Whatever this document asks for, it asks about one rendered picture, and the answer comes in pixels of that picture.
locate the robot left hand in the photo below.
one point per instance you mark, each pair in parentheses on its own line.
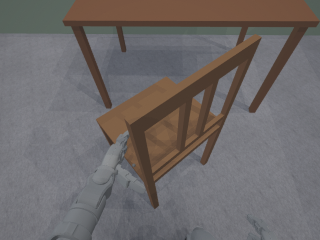
(114,157)

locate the chair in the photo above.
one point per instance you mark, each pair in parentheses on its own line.
(165,123)

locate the left robot forearm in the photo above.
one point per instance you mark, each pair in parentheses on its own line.
(86,210)

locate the robot right thigh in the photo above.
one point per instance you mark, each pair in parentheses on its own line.
(199,235)

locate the table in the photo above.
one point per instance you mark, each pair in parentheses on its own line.
(191,13)

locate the robot right shin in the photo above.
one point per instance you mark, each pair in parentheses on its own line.
(197,228)

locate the robot right hand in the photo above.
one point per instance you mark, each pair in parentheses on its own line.
(261,228)

